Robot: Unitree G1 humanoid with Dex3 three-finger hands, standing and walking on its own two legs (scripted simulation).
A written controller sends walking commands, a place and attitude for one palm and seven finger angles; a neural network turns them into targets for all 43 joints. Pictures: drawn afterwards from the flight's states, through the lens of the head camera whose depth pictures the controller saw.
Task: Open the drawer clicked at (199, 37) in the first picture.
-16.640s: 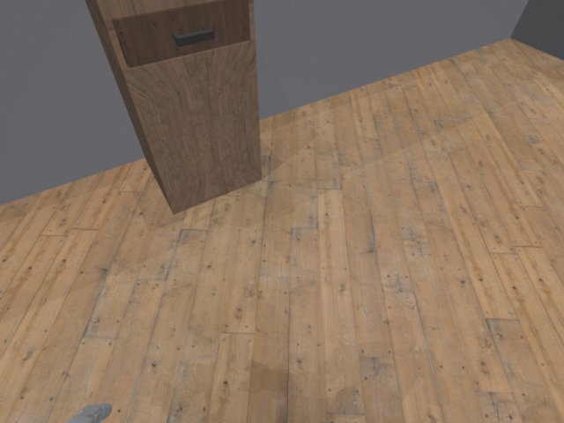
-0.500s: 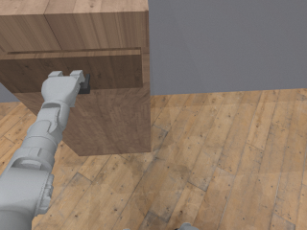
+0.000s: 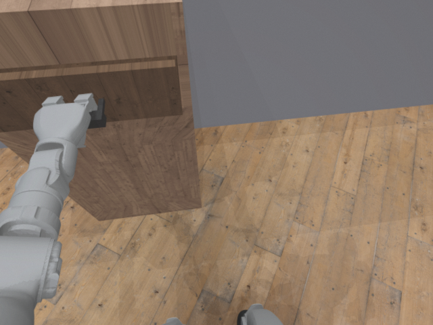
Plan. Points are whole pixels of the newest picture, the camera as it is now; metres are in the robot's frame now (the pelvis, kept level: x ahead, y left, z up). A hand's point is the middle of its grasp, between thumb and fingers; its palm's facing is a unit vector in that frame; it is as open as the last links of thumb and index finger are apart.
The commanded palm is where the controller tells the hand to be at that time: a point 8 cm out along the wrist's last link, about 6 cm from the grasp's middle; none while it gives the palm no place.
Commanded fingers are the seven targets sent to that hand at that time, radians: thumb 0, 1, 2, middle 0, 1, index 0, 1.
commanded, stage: pull the drawer open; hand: left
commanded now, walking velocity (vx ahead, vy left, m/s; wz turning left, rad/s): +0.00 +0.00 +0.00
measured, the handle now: (73, 113) +0.52 +0.27 +0.04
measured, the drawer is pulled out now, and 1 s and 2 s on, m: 0.03 0.12 0.25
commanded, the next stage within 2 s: none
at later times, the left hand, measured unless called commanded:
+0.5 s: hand (73, 163) +0.42 +0.25 +0.02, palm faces -0.03 -0.01 -1.00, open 5.8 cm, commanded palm +0.40 +0.26 +0.08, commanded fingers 0.00 0.90 0.90 -0.40 -1.35 -0.40 -1.35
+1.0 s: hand (71, 183) +0.38 +0.25 +0.02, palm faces +0.00 -0.05 -1.00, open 5.7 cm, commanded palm +0.31 +0.26 +0.08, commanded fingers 0.00 0.90 0.90 -0.40 -1.35 -0.40 -1.35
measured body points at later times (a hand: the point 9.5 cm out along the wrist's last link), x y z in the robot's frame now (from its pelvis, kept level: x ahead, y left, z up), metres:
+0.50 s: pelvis +0.02 +0.01 +0.01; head +0.09 +0.00 +0.45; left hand +0.41 +0.25 +0.08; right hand +0.16 -0.25 -0.12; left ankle -0.03 +0.10 -0.70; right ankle +0.02 -0.13 -0.70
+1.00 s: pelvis +0.02 +0.00 +0.02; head +0.09 -0.02 +0.46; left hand +0.37 +0.25 +0.07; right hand +0.09 -0.29 -0.12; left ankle -0.03 +0.10 -0.70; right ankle +0.02 -0.13 -0.70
